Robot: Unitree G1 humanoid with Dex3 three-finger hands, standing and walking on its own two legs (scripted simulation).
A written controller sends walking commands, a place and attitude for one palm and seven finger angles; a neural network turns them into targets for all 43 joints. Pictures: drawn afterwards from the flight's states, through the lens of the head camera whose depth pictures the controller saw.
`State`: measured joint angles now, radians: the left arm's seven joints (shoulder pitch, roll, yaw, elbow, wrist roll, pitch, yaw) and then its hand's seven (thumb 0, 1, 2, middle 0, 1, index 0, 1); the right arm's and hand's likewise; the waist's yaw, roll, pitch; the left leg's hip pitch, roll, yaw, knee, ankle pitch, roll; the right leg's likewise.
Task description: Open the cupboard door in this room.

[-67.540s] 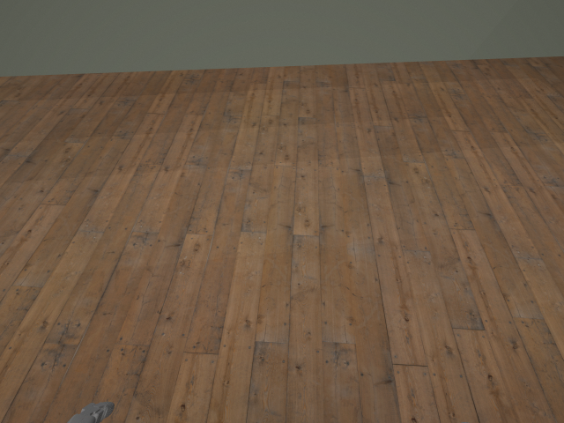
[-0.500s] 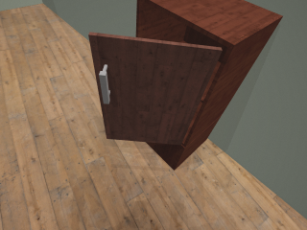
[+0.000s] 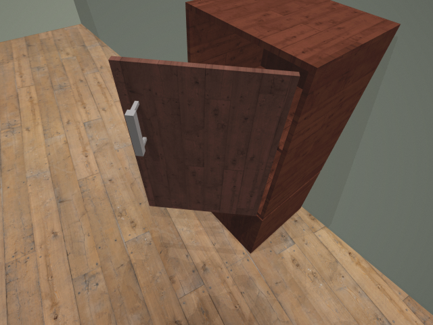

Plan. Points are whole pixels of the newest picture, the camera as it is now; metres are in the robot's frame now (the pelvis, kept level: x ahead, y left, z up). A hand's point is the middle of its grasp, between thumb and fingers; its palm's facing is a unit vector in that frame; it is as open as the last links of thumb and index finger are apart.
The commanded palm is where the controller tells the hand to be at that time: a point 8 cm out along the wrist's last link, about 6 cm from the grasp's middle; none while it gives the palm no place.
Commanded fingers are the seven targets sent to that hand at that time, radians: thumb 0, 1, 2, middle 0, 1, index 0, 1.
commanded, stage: come to a stop and stand still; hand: left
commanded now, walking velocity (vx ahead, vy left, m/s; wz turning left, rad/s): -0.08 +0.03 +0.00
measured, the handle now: (138, 129) +0.55 +0.24 +0.02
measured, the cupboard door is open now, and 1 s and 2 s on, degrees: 44 44 44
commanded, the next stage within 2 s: look again from close up in 0.20 s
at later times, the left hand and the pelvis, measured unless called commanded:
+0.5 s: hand out of the picture -0.01 +0.19 -0.17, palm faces +0.02 -0.98 -0.21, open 7.4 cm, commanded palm none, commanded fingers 0.00 0.90 0.90 -0.20 -0.30 -0.20 -0.30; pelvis -0.02 +0.02 +0.00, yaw +0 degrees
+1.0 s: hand out of the picture +0.07 +0.21 -0.12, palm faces +0.21 -0.95 -0.23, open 7.3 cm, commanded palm +0.08 +0.25 -0.06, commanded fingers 0.00 0.76 0.84 -0.21 -0.39 -0.21 -0.39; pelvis -0.02 +0.01 +0.00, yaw +1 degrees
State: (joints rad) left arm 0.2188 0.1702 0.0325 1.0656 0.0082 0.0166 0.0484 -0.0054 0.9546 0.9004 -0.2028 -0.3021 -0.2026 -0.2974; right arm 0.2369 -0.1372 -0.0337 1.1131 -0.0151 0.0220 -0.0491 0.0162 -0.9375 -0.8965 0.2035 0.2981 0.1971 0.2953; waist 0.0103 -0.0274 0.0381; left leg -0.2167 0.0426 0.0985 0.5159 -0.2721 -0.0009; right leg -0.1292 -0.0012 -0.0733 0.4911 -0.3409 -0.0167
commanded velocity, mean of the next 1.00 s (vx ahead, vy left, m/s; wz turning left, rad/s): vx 0.00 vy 0.00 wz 0.00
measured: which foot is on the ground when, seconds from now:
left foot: down 0.00-1.00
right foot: down 0.00-1.00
